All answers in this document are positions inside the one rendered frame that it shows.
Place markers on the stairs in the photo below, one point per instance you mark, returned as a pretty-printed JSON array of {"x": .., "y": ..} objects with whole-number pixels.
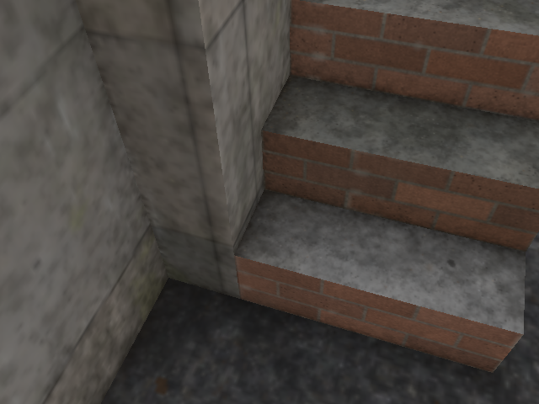
[{"x": 401, "y": 174}]

